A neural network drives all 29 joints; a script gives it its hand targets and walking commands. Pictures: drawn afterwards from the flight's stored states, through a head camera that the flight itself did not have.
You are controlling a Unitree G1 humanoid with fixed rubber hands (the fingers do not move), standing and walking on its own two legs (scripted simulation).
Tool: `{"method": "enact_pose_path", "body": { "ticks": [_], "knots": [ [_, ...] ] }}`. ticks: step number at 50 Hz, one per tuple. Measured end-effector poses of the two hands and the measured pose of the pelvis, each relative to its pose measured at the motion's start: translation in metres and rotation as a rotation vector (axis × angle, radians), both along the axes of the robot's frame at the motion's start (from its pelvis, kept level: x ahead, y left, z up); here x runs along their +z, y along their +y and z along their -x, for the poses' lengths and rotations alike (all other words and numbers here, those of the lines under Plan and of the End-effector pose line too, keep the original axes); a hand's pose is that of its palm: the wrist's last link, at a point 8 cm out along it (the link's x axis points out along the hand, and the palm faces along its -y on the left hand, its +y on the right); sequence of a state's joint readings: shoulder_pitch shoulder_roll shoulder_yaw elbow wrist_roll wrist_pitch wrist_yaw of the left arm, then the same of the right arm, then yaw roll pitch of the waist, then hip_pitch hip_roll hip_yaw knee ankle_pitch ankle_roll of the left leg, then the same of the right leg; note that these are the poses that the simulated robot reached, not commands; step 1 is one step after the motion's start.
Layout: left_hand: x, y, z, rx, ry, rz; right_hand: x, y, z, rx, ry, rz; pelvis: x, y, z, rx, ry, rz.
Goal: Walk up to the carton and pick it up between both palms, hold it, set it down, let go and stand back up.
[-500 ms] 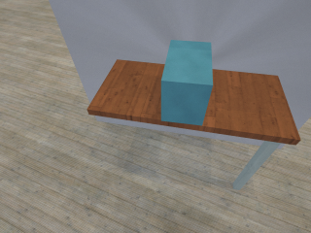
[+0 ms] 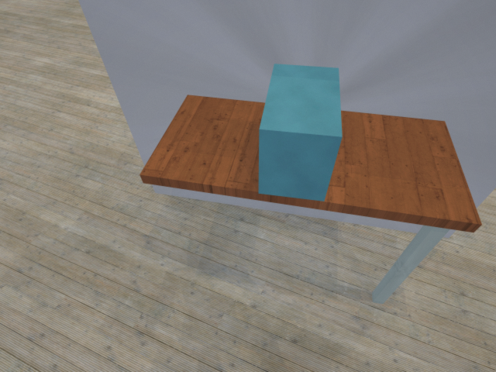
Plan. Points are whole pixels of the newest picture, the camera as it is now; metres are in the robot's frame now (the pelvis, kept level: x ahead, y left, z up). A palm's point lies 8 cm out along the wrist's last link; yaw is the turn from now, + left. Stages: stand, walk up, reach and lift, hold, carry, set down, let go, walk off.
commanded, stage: stand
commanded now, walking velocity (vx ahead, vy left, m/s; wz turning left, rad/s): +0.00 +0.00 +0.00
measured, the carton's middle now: (298, 130) +0.69 -0.11 -0.04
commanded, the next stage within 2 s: none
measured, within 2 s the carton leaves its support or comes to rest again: neither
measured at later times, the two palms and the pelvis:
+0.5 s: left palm out of the picture +0.09 +0.29 -0.12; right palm out of the picture +0.09 -0.29 -0.12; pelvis +0.01 +0.01 +0.00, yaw +0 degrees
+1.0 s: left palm out of the picture +0.08 +0.30 -0.12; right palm out of the picture +0.10 -0.29 -0.11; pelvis +0.01 +0.01 +0.00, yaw +0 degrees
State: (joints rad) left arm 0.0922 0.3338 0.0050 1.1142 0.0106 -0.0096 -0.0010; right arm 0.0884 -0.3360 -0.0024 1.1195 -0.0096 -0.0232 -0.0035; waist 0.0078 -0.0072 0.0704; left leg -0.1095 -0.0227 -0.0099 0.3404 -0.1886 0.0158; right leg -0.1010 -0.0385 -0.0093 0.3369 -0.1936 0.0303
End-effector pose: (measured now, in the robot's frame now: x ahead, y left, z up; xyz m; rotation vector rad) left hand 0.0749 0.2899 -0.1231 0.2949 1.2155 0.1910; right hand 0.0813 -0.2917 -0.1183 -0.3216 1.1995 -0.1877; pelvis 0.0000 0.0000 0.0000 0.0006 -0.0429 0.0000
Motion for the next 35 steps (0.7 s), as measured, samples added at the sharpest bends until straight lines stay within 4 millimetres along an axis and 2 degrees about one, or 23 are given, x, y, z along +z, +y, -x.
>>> {"method": "enact_pose_path", "body": {
  "ticks": [10, 24, 35],
  "knots": [
    [0.001, 0.004, -0.001, -0.002, 0.012, -0.008, 0.0, 0.0, -0.001, -0.009, 0.011, 0.002, 0.0, 0.003, -0.004, -0.003, 0.008, 0.0],
    [0.0, 0.002, -0.019, -0.011, -0.012, -0.003, 0.001, -0.001, -0.005, -0.02, 0.012, 0.009, 0.0, 0.005, -0.012, 0.002, 0.006, -0.002],
    [-0.001, 0.004, -0.014, 0.006, -0.01, 0.0, 0.002, 0.003, -0.009, -0.009, 0.003, 0.008, 0.0, 0.006, -0.014, 0.006, -0.003, 0.001]
  ]
}}
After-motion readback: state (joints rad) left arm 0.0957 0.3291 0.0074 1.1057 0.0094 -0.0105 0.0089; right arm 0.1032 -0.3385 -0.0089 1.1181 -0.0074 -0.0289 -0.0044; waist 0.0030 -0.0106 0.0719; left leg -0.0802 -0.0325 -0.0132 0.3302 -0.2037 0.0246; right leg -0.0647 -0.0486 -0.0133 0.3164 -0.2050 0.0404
